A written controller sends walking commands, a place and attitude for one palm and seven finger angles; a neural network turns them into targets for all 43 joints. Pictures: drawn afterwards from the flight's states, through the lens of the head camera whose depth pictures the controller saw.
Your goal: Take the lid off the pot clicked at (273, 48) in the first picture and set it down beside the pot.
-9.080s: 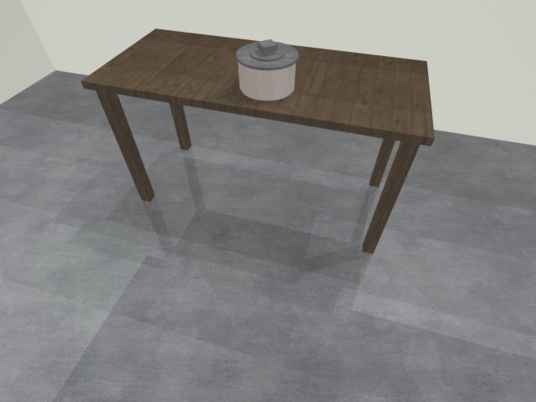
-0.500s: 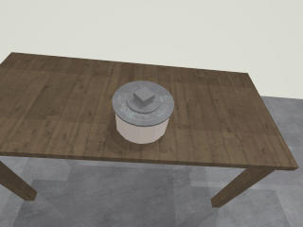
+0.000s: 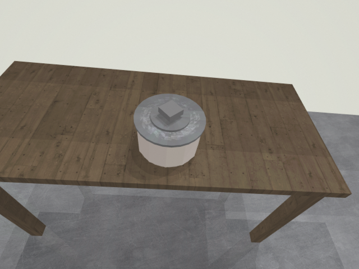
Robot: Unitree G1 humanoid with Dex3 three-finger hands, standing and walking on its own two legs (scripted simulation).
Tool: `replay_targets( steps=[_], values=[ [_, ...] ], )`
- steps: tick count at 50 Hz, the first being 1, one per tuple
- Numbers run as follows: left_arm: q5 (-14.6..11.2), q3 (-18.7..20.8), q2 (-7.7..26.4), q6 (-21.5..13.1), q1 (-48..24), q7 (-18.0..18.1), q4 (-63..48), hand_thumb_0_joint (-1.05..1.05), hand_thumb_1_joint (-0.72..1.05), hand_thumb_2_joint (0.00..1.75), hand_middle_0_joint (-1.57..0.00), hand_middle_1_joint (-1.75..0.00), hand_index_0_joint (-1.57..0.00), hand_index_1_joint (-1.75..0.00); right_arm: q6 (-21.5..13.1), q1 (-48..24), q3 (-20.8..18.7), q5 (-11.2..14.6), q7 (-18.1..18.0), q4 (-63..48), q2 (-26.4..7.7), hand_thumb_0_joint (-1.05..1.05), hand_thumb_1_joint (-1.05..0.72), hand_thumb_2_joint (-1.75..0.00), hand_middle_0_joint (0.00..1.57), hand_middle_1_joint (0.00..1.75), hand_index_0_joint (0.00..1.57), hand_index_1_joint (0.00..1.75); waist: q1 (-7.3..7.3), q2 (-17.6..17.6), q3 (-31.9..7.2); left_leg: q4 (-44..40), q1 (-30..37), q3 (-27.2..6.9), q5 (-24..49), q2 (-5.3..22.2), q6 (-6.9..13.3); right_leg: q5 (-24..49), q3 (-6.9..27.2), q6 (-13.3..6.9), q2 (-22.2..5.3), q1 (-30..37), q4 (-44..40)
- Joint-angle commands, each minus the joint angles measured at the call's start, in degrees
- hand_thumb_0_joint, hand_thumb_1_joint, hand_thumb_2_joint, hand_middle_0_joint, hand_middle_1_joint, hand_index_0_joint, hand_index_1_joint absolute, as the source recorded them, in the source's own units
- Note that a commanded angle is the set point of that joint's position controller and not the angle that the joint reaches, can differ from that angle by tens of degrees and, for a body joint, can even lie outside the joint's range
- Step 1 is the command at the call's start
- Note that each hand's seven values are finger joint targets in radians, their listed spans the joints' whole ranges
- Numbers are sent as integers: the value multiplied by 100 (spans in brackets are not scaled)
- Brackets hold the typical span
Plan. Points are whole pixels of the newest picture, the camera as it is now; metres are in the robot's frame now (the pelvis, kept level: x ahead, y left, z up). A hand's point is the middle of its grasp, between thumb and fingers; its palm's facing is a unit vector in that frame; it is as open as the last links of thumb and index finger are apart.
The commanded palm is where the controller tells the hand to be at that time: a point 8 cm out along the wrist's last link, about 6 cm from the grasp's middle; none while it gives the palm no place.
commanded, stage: shuffle to correct the standing spot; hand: left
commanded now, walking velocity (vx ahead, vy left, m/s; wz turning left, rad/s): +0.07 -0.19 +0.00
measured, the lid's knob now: (170, 110) +0.51 +0.07 +0.04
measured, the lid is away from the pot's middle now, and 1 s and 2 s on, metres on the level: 0.00 0.00 0.00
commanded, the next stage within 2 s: come to a stop and stand still in 0.56 s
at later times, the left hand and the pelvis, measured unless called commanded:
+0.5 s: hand out of the picture -0.03 +0.10 -0.20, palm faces +0.05 -0.99 -0.11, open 7.4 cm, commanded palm none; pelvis +0.02 -0.06 -0.01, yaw +1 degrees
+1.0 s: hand out of the picture +0.06 +0.09 -0.18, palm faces +0.03 -0.99 -0.15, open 7.3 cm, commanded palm none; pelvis +0.06 -0.08 +0.00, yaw +0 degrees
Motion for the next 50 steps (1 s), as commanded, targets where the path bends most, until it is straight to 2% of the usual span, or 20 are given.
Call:
replay_targets(
  steps=[1,9,15,21,23,25,26,27,28,29,32,35,37,38,39,40,42,44,46,50],
  values=[
    [24,59,345,-69,702,8,-59,0,90,90,-20,-30,-20,-30,-61,232,-229,-9,-29,-225,-800,0,-90,-90,20,30,20,30,13,537,133,-1130,405,-1690,-1091,1417,-22,71,-137,-260,-99,-709,-199],
    [30,101,295,-39,757,-20,-79,0,90,90,-20,-30,-20,-30,-11,312,-306,-47,-49,-219,-828,0,-90,-90,20,30,20,30,-34,583,205,-825,129,-1507,-1313,1416,-60,69,-53,-341,-91,-771,-201],
    [11,141,317,-69,728,-16,-138,0,90,90,-20,-30,-20,-30,-27,328,-256,-55,-63,-249,-577,0,-90,-90,20,30,20,30,-87,105,266,114,-72,-833,-609,1020,-219,381,476,-565,-319,-673,-511],
    [-1,196,404,-66,703,6,-169,0,90,90,-20,-30,-20,-30,-46,317,-202,-30,-95,-208,-318,0,-90,-90,20,30,20,30,-90,-448,446,1244,-442,-208,-2,625,-368,2033,788,-868,-600,-269,-512],
    [4,199,385,-68,677,21,-183,0,90,90,-20,-30,-20,-30,-37,267,-183,-35,-120,-201,-293,0,-90,-90,20,30,20,30,-144,-230,581,1350,-372,-177,-107,611,-405,2696,782,-934,-636,-341,-377],
    [-16,203,333,-73,490,20,-241,0,90,90,-20,-30,-20,-30,-49,491,-195,-51,-149,-102,-356,0,-90,-90,20,30,20,30,-287,245,460,760,196,-407,774,826,-290,3420,368,-721,-346,-519,254],
    [-61,213,314,-84,446,1,-296,0,90,90,-20,-30,-20,-30,-61,647,-239,-60,-170,-39,-510,0,-90,-90,20,30,20,30,-307,596,385,454,540,-948,1358,1167,-66,3221,89,-459,-40,-848,703],
    [-78,222,223,-98,433,8,-350,0,90,90,-20,-30,-20,-30,-50,906,-294,-84,-215,-3,-788,0,-90,-90,20,30,20,30,-388,1300,224,71,929,-1799,1812,1725,327,2285,-171,-238,200,-1261,1316],
    [-96,217,168,-102,361,13,-396,0,90,90,-20,-30,-20,-30,-45,1074,-346,-87,-231,11,-939,0,-90,-90,20,30,20,30,-389,1943,81,-502,985,-2550,2167,2335,756,198,-329,-155,349,-1479,2133],
    [-62,230,207,-59,232,7,-442,0,90,90,-20,-30,-20,-30,-42,947,-356,-94,-218,-30,-966,0,-90,-90,20,30,20,30,-332,2038,214,-872,657,-2729,2157,2593,939,-1373,-137,-258,279,-1654,2819],
    [-13,285,171,26,135,-46,-604,0,90,90,-20,-30,-20,-30,-109,243,-357,-162,-166,-296,-920,0,-90,-90,20,30,20,30,25,1288,321,-911,-226,-2130,963,2393,613,-1468,233,-366,-45,-1314,2759],
    [-37,252,90,-130,749,-30,-205,0,90,90,-20,-30,-20,-30,-30,-81,-271,-96,-93,-424,-631,0,-90,-90,20,30,20,30,304,393,48,357,-439,-878,-302,1283,-218,192,123,-145,-56,-146,-391],
    [-32,242,545,-171,435,39,-232,0,90,90,-20,-30,-20,-30,55,179,-167,-18,-75,-477,-138,0,-90,-90,20,30,20,30,13,-1122,279,1334,-948,-38,-1410,448,-674,660,1505,-436,-1120,-168,-1306],
    [9,207,642,-164,164,12,-323,0,90,90,-20,-30,-20,-30,45,208,-160,-56,-35,-446,-154,0,-90,-90,20,30,20,30,-37,-822,167,1678,-599,-122,-1621,482,-682,598,1423,-789,-1315,-509,-1306],
    [46,196,654,-158,-127,-22,-421,0,90,90,-20,-30,-20,-30,-19,375,-157,-76,46,-395,-74,0,-90,-90,20,30,20,30,-204,-138,-40,1389,-106,-106,-1370,468,-657,379,976,-844,-1165,-730,-964],
    [2,224,606,-183,-155,-1,-390,0,90,90,-20,-30,-20,-30,29,320,-126,-63,19,-299,-34,0,-90,-90,20,30,20,30,-105,-632,85,1175,-2,-101,-1088,501,-701,607,1008,-749,-987,-873,-942],
    [-48,163,482,-187,-316,19,-342,0,90,90,-20,-30,-20,-30,11,427,-95,-29,-23,-163,-134,0,-90,-90,20,30,20,30,-191,-595,458,550,314,-240,-398,637,-640,1520,703,-712,-849,-1020,-615],
    [-69,154,424,-218,-190,12,-357,0,90,90,-20,-30,-20,-30,-90,534,-64,2,-50,-75,-279,0,-90,-90,20,30,20,30,-104,398,258,74,490,-562,1364,846,-542,2868,334,-397,-468,-541,-17],
    [-118,173,466,-238,59,36,-288,0,90,90,-20,-30,-20,-30,-153,399,-50,45,-93,-71,-367,0,-90,-90,20,30,20,30,45,960,44,108,575,-611,2473,936,-493,3257,285,-281,-481,-111,7],
    [-111,212,519,-240,38,80,-315,0,90,90,-20,-30,-20,-30,-119,364,-91,92,-153,-210,-515,0,-90,-90,20,30,20,30,-12,391,-342,45,974,-651,3110,1046,-479,3920,190,-280,-627,66,127]
  ],
)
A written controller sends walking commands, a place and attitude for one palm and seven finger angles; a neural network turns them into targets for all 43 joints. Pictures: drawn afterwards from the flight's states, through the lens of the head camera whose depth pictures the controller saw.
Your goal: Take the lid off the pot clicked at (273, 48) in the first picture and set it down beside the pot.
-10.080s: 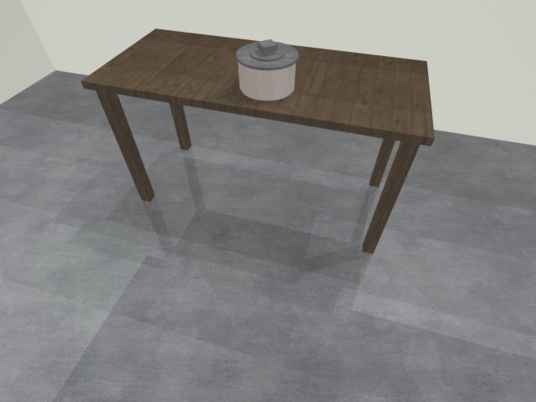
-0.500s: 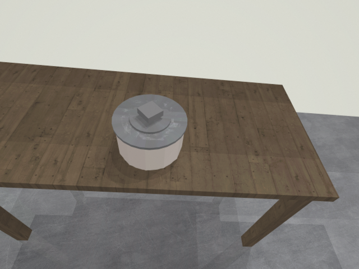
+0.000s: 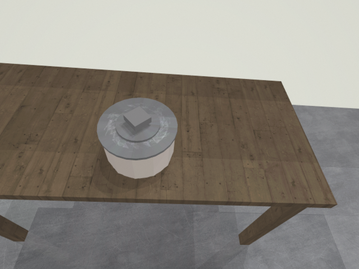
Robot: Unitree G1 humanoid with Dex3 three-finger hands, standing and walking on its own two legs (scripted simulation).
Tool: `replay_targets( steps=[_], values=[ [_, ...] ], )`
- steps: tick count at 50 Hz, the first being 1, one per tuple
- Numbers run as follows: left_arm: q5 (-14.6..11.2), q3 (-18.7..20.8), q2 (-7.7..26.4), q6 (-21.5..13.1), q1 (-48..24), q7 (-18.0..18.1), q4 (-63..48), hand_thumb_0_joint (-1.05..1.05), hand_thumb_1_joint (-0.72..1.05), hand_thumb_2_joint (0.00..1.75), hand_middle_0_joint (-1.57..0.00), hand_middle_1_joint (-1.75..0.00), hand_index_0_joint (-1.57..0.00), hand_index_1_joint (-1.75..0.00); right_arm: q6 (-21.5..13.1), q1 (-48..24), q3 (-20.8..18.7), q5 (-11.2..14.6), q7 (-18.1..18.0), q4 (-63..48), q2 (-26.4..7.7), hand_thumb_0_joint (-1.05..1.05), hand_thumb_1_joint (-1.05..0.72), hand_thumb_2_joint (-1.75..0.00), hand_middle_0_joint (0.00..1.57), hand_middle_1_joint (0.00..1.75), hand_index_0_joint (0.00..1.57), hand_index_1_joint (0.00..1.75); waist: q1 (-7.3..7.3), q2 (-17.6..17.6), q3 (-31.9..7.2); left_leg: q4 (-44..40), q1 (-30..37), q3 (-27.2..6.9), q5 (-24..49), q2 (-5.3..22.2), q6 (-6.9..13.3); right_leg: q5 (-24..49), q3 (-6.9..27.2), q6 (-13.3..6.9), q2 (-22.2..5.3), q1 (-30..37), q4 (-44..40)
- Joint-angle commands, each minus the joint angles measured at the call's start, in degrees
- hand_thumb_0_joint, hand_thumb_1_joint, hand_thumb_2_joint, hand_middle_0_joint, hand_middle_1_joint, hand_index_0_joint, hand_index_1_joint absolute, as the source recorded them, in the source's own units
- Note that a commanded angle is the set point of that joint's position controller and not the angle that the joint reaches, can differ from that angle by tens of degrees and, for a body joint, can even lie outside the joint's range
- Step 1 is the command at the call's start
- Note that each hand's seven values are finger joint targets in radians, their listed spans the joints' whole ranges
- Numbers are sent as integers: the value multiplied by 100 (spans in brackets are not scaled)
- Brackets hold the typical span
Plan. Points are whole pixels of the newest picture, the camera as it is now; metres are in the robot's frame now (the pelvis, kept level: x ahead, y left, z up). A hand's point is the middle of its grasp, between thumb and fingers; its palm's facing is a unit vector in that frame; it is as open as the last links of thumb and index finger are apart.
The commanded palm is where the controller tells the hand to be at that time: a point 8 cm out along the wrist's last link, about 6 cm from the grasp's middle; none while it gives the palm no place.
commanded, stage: come to a stop and stand still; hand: left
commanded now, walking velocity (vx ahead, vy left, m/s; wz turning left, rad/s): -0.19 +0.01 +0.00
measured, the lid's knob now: (137, 118) +0.45 +0.15 +0.05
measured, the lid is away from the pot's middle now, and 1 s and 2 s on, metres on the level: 0.00 0.00 0.00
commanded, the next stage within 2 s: look again from close up in 0.86 s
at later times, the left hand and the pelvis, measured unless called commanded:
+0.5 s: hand out of the picture -0.03 +0.19 -0.18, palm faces +0.03 -0.99 -0.15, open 7.3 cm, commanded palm none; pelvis -0.04 +0.02 +0.00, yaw +0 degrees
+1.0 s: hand out of the picture -0.10 +0.20 -0.18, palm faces +0.02 -0.99 -0.14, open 7.4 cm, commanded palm none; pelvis -0.05 +0.04 +0.00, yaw +1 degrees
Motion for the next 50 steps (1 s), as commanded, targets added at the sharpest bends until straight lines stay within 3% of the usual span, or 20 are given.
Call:
replay_targets(
  steps=[1,3,6,10,11,16,17,27,30,31,33,37,40,45,46,47,48,49,50],
  values=[
    [-28,126,612,-120,453,33,-287,0,90,90,-20,-30,-20,-30,-90,271,-111,44,-26,-307,-552,0,-90,-90,20,30,20,30,16,284,-525,-344,554,-311,3885,532,161,3790,261,-279,-658,270,-8],
    [-16,130,604,-91,441,49,-337,0,90,90,-20,-30,-20,-30,-76,218,-130,47,-31,-370,-598,0,-90,-90,20,30,20,30,-1,360,-667,-376,749,-340,4068,571,190,3543,270,-247,-666,213,-18],
    [3,110,563,-66,423,44,-360,0,90,90,-20,-30,-20,-30,-82,167,-139,41,-11,-398,-601,0,-90,-90,20,30,20,30,-2,153,-720,-508,848,-396,3862,599,243,3003,209,-196,-613,199,-142],
    [32,81,542,-46,411,41,-400,0,90,90,-20,-30,-20,-30,-60,46,-116,18,41,-417,-599,0,-90,-90,20,30,20,30,0,205,-639,-663,725,-410,2983,534,228,2321,254,-148,-593,164,-390],
    [34,73,553,-50,406,31,-389,0,90,90,-20,-30,-20,-30,-63,31,-106,16,56,-403,-573,0,-90,-90,20,30,20,30,19,48,-524,-733,608,-432,2645,515,233,2155,242,-158,-579,182,-459],
    [63,49,582,-30,374,2,-402,0,90,90,-20,-30,-20,-30,-36,-17,-71,-2,115,-409,-556,0,-90,-90,20,30,20,30,25,142,17,-997,119,-445,1196,417,214,1108,306,-141,-528,-82,-733],
    [70,51,584,-21,394,-2,-414,0,90,90,-20,-30,-20,-30,-29,-36,-68,-8,125,-433,-597,0,-90,-90,20,30,20,30,29,303,102,-1034,35,-443,909,389,201,898,325,-139,-535,-154,-768],
    [99,23,556,-20,676,-25,-320,0,90,90,-20,-30,-20,-30,-29,216,-78,-31,161,-495,-617,0,-90,-90,20,30,20,30,44,452,287,-1222,-373,-627,-257,353,253,204,277,-183,-460,-379,-768],
    [97,4,501,-41,799,-23,-246,0,90,90,-20,-30,-20,-30,-43,332,-82,-30,158,-486,-588,0,-90,-90,20,30,20,30,32,410,191,-1184,-324,-647,-219,359,270,269,268,-194,-464,-406,-724],
    [90,-2,526,-44,819,-28,-212,0,90,90,-20,-30,-20,-30,-43,391,-87,-18,159,-479,-564,0,-90,-90,20,30,20,30,39,252,154,-1196,-355,-658,-217,375,287,282,220,-205,-455,-319,-715],
    [93,-20,467,-49,908,-21,-172,0,90,90,-20,-30,-20,-30,-54,421,-86,-21,154,-460,-582,0,-90,-90,20,30,20,30,38,453,85,-1160,-286,-665,-194,378,289,322,231,-199,-470,-377,-669],
    [84,-43,400,-60,1020,-16,-50,0,90,90,-20,-30,-20,-30,-69,544,-75,-15,142,-401,-546,0,-90,-90,20,30,20,30,56,347,86,-1163,-321,-702,-90,395,313,461,187,-214,-461,-312,-597],
    [85,-62,335,-56,1090,-8,25,0,90,90,-20,-30,-20,-30,-75,648,-67,-18,130,-326,-492,0,-90,-90,20,30,20,30,45,468,137,-1224,-341,-747,-131,416,333,470,155,-203,-449,-367,-556],
    [80,-76,278,-72,1184,1,131,0,90,90,-20,-30,-20,-30,-84,743,-68,-15,123,-243,-413,0,-90,-90,20,30,20,30,56,341,117,-1154,-326,-732,-27,386,349,535,168,-210,-466,-375,-534],
    [77,-75,300,-70,1158,-1,133,0,90,90,-20,-30,-20,-30,-81,780,-71,-9,126,-229,-388,0,-90,-90,20,30,20,30,57,175,170,-1149,-403,-717,24,389,353,549,135,-217,-455,-328,-541],
    [82,-73,244,-68,1167,5,138,0,90,90,-20,-30,-20,-30,-84,769,-74,-14,121,-227,-399,0,-90,-90,20,30,20,30,58,249,201,-1137,-378,-697,18,381,345,526,170,-216,-469,-395,-532],
    [187,-72,510,-98,793,176,243,0,90,90,-20,-30,-20,-30,-76,256,-39,-64,152,-533,-912,0,-90,-90,20,30,20,30,-20,1044,95,-415,-351,-317,842,330,62,572,232,-261,-479,-541,-324],
    [95,17,767,-74,739,123,-59,0,90,90,-20,-30,-20,-30,-43,408,-41,-112,197,-691,-698,0,-90,-90,20,30,20,30,-82,1247,-290,-712,-524,-582,-676,186,62,-547,189,-325,-402,-548,-88],
    [124,63,674,-16,811,73,-110,0,90,90,-20,-30,-20,-30,-45,380,-110,-131,181,-762,-821,0,-90,-90,20,30,20,30,-68,1648,-166,-1248,-749,-988,-1292,366,161,-604,-20,-329,-177,-682,372]
  ],
)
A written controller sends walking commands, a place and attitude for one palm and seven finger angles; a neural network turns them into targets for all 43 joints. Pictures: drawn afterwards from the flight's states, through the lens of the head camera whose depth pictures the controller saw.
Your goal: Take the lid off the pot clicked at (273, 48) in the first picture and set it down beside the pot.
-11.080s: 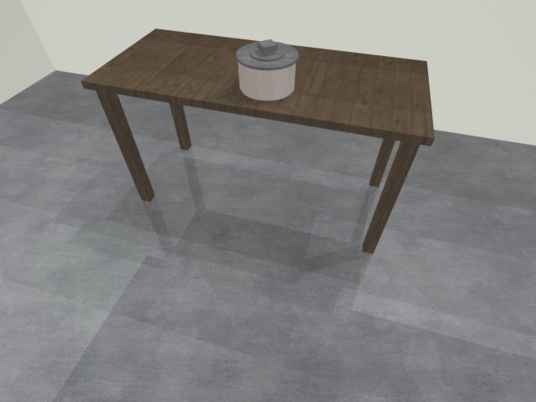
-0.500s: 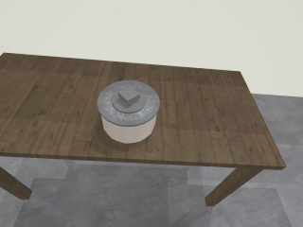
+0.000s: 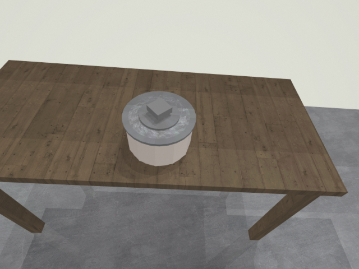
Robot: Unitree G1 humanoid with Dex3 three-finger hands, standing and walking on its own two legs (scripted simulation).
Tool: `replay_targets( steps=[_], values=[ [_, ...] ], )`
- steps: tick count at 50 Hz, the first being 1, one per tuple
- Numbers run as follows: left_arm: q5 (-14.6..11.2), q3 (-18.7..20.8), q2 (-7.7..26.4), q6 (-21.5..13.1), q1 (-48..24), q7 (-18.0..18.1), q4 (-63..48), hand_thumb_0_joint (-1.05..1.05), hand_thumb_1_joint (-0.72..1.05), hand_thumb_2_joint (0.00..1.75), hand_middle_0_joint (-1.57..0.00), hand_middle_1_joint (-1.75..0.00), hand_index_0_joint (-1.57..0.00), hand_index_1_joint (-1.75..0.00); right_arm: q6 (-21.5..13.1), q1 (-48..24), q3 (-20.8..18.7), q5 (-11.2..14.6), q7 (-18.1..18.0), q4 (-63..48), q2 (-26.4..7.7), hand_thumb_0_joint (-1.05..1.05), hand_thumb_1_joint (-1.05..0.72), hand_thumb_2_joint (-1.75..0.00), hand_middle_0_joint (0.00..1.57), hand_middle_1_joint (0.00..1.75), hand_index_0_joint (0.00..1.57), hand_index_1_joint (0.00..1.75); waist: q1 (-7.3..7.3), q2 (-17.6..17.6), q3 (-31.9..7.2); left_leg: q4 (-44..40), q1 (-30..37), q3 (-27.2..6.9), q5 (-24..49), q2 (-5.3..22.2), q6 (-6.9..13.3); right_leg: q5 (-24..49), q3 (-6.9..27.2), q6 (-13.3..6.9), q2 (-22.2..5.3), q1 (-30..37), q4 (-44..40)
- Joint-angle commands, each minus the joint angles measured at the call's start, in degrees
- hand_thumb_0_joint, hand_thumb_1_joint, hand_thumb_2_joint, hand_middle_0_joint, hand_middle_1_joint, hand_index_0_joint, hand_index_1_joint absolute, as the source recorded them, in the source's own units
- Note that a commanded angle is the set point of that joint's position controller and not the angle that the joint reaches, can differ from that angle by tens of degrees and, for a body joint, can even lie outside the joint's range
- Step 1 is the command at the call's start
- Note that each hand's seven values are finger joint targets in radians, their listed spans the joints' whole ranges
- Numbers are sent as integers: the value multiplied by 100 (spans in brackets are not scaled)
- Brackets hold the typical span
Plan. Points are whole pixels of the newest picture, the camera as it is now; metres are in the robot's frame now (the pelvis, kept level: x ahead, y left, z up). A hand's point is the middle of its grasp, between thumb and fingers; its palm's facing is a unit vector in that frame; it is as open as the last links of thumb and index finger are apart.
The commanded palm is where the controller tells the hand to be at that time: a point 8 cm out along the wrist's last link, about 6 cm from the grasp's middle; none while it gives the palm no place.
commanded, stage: look again from close up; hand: left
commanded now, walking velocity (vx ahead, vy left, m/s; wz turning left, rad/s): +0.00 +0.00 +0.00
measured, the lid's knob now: (159, 108) +0.51 +0.10 +0.05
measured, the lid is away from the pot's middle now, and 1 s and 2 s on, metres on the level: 0.00 0.00 0.00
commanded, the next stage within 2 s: lift the closed hand beside the body in 1.08 s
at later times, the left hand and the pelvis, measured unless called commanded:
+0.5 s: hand out of the picture +0.05 +0.14 -0.17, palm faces -0.01 -0.98 -0.21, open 7.3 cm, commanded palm none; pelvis +0.03 -0.03 +0.00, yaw -2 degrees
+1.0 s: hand out of the picture +0.04 +0.12 -0.17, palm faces -0.02 -0.98 -0.18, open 7.3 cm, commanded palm none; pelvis +0.04 -0.05 +0.00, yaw -2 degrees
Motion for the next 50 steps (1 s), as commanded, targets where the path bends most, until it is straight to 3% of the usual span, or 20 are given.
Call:
replay_targets(
  steps=[1,3,5,8,10,12,20,25,26,32,39,43,50],
  values=[
    [32,221,756,8,482,-4,-304,0,90,90,-20,-30,-20,-30,-85,-189,-261,-83,10,-784,-1082,0,-90,-90,20,30,20,30,38,1708,-482,-1498,-337,-1447,-2083,866,-49,-977,-197,-524,293,-264,716],
    [37,168,475,-3,622,-21,-223,0,90,90,-20,-30,-20,-30,-50,-311,-283,-54,-8,-864,-1062,0,-90,-90,20,30,20,30,96,832,-135,-1437,-615,-1385,-1958,934,106,-631,-213,-505,261,-288,608],
    [19,110,337,-78,512,-19,-214,0,90,90,-20,-30,-20,-30,-73,-230,-231,-44,-5,-812,-892,0,-90,-90,20,30,20,30,61,23,63,-1063,-490,-1047,-1310,723,34,-417,112,-537,137,-355,139],
    [11,104,488,-115,248,-18,-330,0,90,90,-20,-30,-20,-30,-88,10,-202,-47,10,-744,-834,0,-90,-90,20,30,20,30,-100,-268,284,-884,-152,-885,-940,592,-60,-731,464,-608,-11,-834,-148],
    [1,107,528,-124,183,-7,-383,0,90,90,-20,-30,-20,-30,-118,52,-188,-48,15,-696,-875,0,-90,-90,20,30,20,30,-127,-321,320,-817,30,-766,-492,590,-68,-456,499,-584,-16,-859,-135],
    [3,131,574,-100,177,-12,-436,0,90,90,-20,-30,-20,-30,-156,17,-191,-54,10,-720,-925,0,-90,-90,20,30,20,30,-95,-9,274,-874,85,-772,-287,644,-56,-271,449,-555,3,-805,-52],
    [-27,164,765,-123,125,-2,-565,0,90,90,-20,-30,-20,-30,-203,-154,-168,-46,-20,-712,-923,0,-90,-90,20,30,20,30,-70,-20,-262,-470,603,-435,948,639,-121,872,582,-517,-109,-441,3],
    [-34,172,805,-136,49,-3,-595,0,90,90,-20,-30,-20,-30,-195,-227,-161,-38,-38,-623,-884,0,-90,-90,20,30,20,30,-76,62,-349,-380,709,-357,1152,651,-177,1316,655,-546,-153,-310,-35],
    [-38,177,824,-134,37,-8,-603,0,90,90,-20,-30,-20,-30,-187,-239,-159,-37,-42,-587,-839,0,-90,-90,20,30,20,30,-52,-39,-265,-393,657,-360,1090,660,-174,1336,618,-552,-142,-291,-76],
    [-44,171,808,-122,-6,-9,-575,0,90,90,-20,-30,-20,-30,-179,-238,-150,-34,-54,-456,-834,0,-90,-90,20,30,20,30,-59,136,-221,-444,696,-335,1104,682,-211,1314,629,-548,-146,-244,-157],
    [-52,151,789,-132,-10,-7,-514,0,90,90,-20,-30,-20,-30,-169,-178,-127,-23,-63,-299,-796,0,-90,-90,20,30,20,30,-71,-61,-200,-517,760,-302,1102,710,-240,1522,633,-549,-163,-138,-250],
    [-59,143,763,-111,-2,-12,-474,0,90,90,-20,-30,-20,-30,-164,-166,-116,-22,-63,-218,-766,0,-90,-90,20,30,20,30,-57,64,-86,-611,719,-302,882,720,-238,1132,630,-545,-144,-202,-344],
    [-62,134,709,-122,27,-13,-391,0,90,90,-20,-30,-20,-30,-191,-78,-102,-11,-75,-94,-738,0,-90,-90,20,30,20,30,-62,86,-157,-657,804,-303,1102,758,-230,1290,597,-544,-141,-95,-351]
  ],
)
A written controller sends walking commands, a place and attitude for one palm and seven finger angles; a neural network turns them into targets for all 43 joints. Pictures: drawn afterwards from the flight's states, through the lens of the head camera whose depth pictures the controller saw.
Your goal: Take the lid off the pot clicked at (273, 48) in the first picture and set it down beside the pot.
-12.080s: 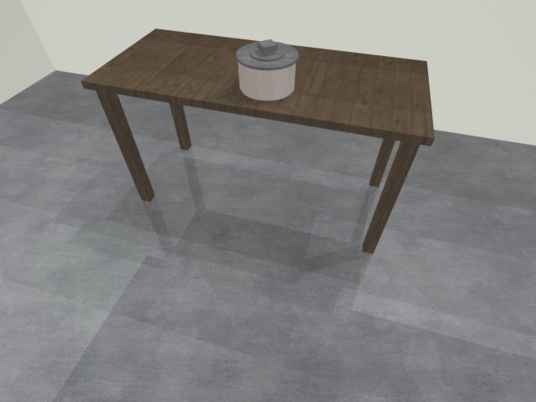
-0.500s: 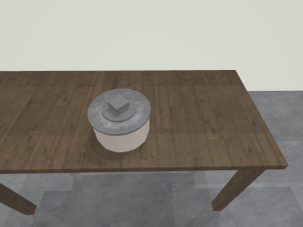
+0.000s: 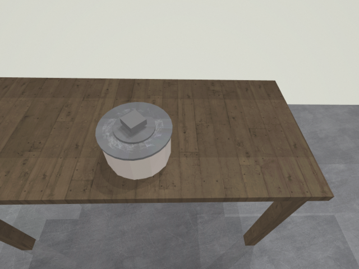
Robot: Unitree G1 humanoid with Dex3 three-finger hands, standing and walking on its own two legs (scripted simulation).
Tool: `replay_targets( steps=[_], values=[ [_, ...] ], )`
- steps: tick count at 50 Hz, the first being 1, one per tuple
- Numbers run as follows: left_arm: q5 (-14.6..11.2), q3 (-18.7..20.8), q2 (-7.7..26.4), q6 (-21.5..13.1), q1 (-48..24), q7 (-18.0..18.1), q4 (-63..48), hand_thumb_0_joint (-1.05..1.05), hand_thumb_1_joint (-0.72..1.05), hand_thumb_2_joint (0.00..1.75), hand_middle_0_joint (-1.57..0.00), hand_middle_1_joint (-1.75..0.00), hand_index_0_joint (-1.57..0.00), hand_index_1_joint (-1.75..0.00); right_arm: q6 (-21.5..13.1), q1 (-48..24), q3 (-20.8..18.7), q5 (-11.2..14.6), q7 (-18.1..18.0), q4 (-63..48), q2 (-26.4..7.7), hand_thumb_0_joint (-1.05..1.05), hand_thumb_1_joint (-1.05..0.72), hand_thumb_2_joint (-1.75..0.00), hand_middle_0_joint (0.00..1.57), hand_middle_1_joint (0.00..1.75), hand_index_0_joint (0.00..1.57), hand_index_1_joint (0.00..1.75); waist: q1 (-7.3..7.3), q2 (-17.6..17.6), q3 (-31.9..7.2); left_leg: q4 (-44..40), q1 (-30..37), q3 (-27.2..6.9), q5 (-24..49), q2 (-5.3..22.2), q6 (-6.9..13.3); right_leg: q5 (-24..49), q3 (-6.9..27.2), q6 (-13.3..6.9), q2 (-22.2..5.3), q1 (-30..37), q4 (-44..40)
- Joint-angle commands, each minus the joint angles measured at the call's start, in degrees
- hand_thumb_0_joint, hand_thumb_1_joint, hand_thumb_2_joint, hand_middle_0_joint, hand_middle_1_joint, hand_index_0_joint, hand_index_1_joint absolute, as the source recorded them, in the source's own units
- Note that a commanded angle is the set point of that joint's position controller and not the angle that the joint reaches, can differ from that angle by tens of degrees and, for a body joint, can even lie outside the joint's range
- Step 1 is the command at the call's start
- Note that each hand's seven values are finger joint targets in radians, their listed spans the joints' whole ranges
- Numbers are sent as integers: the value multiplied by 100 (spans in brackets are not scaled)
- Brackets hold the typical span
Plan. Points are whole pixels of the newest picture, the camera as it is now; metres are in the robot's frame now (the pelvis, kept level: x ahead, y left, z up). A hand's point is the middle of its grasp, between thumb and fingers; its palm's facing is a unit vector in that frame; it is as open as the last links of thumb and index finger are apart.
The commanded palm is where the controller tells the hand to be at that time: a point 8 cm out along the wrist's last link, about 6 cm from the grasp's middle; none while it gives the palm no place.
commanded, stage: look again from close up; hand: left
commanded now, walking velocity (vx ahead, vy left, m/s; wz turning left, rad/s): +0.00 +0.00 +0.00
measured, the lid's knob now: (133, 121) +0.47 +0.16 +0.04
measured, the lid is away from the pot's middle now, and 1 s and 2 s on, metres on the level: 0.00 0.00 0.00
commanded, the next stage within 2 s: lift the closed hand beside the body in 0.08 s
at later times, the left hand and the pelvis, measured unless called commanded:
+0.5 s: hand out of the picture +0.11 +0.18 -0.08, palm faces +0.15 -0.97 -0.20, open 5.4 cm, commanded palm +0.07 +0.25 -0.05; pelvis -0.03 +0.01 -0.01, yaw +2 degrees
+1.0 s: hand out of the picture +0.08 +0.24 -0.05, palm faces +0.28 -0.89 -0.36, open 3.1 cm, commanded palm +0.04 +0.28 -0.01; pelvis -0.02 +0.00 -0.01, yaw +4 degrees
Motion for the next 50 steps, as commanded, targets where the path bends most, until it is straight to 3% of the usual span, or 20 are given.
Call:
replay_targets(
  steps=[1,8,9,10,11,12,13,15,16,18,19,21,22,24,27,32,36,41,47,50],
  values=[
    [8,104,617,-89,448,37,-151,0,90,90,-20,-30,-20,-30,-93,315,-95,4,-6,-160,-465,0,-90,-90,20,30,20,30,16,-39,7,-372,295,-362,1219,479,173,1543,332,-287,-496,-299,-486],
    [21,99,534,-73,494,45,-86,0,90,90,-20,-30,-20,-30,-106,358,-95,6,-11,-89,-436,0,-90,-90,20,30,20,30,13,95,88,-445,268,-371,1124,485,187,1291,361,-275,-495,-361,-528],
    [92,162,711,-152,641,224,138,0,90,90,-20,-30,-20,-30,-84,-189,-143,18,30,-467,-765,0,-90,-90,20,30,20,30,118,342,232,582,-117,-215,1299,478,8,2466,585,-197,-703,-478,-590],
    [-601,161,1514,-1032,-3153,275,-7040,0,90,90,-24,-35,-24,-35,-1071,-127,-189,410,-9,-2257,-1276,0,-90,-90,20,30,20,30,55,1063,-2403,-325,1215,-440,1750,-77,24,2425,-28,-298,-276,353,-20],
    [-400,467,1882,-708,-2030,677,-6920,0,90,90,-29,-40,-29,-40,-1489,-714,-39,445,-199,-2179,-963,0,-90,-90,20,30,20,30,97,1580,-2121,-75,1478,-231,1923,-20,26,2202,-111,-323,-166,82,142],
    [-246,73,1094,-271,-838,705,-6155,0,90,90,-33,-44,-33,-44,-1626,-515,-97,410,-311,-1967,-1018,0,-90,-90,20,30,20,30,130,1477,-2227,-238,1331,-329,2006,96,-40,1746,-294,-338,-105,34,152],
    [-315,-513,-19,273,376,674,-5120,0,90,90,-38,-49,-38,-49,-1650,-613,-48,500,-279,-1879,-855,0,-90,-90,20,30,20,30,57,1040,-1454,-346,990,-369,1962,98,31,1605,-470,-285,-103,-87,-13],
    [-40,-872,-536,366,826,549,-4290,0,90,90,-46,-59,-46,-59,-1694,-527,-117,272,-125,-2104,-1002,0,-90,-90,20,30,20,30,-80,108,-319,-320,468,-472,1642,-3,120,1326,-680,-158,14,-550,-184],
    [67,-890,-762,379,1477,489,-3428,0,90,90,-51,-64,-51,-64,-1588,-555,-235,254,-35,-2220,-1045,0,-90,-90,20,30,20,30,-34,-511,-22,-265,49,-511,1406,27,156,1102,-756,-159,45,-754,-164],
    [127,-372,-331,313,2186,299,-3250,0,90,90,-60,-73,-60,-73,-1272,-740,-396,201,86,-2511,-1037,0,-90,-90,20,30,20,30,182,-1306,404,-245,-533,-414,792,19,120,653,-777,-129,38,-1030,-137],
    [126,134,81,222,2492,241,-3370,0,90,90,-64,-78,-64,-78,-1160,-916,-431,217,87,-2694,-1028,0,-90,-90,20,30,20,30,295,-1395,547,-282,-719,-328,466,-31,74,348,-740,-156,56,-1012,-209],
    [-5,1070,1027,-17,2474,222,-4196,0,90,90,-73,-88,-73,-88,-1020,-1096,-405,285,31,-3122,-1026,0,-90,-90,20,30,20,30,453,-1097,276,-292,-749,-215,87,-95,30,-41,-639,-189,-16,-764,-273],
    [-57,1144,1266,-204,1775,211,-5150,0,90,90,-77,-92,-77,-92,-1019,-1140,-342,279,-14,-3448,-1050,0,-90,-90,20,30,20,30,374,-690,80,-296,-640,-166,-74,-150,28,-153,-545,-181,-27,-742,-271],
    [-111,1053,1251,-414,787,269,-6126,0,90,90,-86,-102,-86,-102,-1059,-1094,-273,233,-133,-3676,-925,0,-90,-90,20,30,20,30,238,182,-266,-230,-276,-100,-94,-160,81,-34,-403,-174,-54,-717,-220],
    [-86,614,813,-370,160,326,-6241,0,90,90,-99,-116,-99,-116,-984,-902,-204,164,-253,-3747,-843,0,-90,-90,20,30,20,30,3,753,-252,-119,-122,-116,-236,-166,83,6,-381,-169,-21,-960,-283],
    [-125,432,617,-320,872,251,-6238,0,90,90,-121,-140,-121,-140,-956,-732,-158,109,-310,-3938,-906,0,-90,-90,20,30,20,30,38,508,-506,-13,23,-209,-41,-187,117,196,-466,-187,43,-882,-195],
    [-110,867,1003,-280,1060,297,-6119,0,90,90,-130,-150,-130,-150,-898,-782,-157,94,-373,-3905,-952,0,-90,-90,20,30,20,30,89,86,-426,58,-106,-244,109,-179,151,277,-501,-163,52,-877,-174],
    [-99,1176,1250,-248,1333,336,-6270,0,90,90,-130,-150,-130,-150,-884,-899,-136,82,-426,-3863,-920,0,-90,-90,20,30,20,30,214,214,-556,92,-99,-244,335,-175,165,441,-488,-171,14,-753,-115],
    [-81,1017,1097,-221,1545,337,-6725,0,90,90,-130,-150,-130,-150,-1003,-993,-121,76,-420,-3812,-874,0,-90,-90,20,30,20,30,217,291,-559,105,-58,-268,506,-158,184,517,-516,-146,-20,-752,-72],
    [-87,1171,1267,-268,1607,380,-7095,0,90,90,-130,-150,-130,-150,-1097,-976,-152,76,-437,-3744,-882,0,-90,-90,20,30,20,30,267,278,-627,74,53,-295,562,-128,204,494,-518,-145,-24,-724,-85]
  ],
)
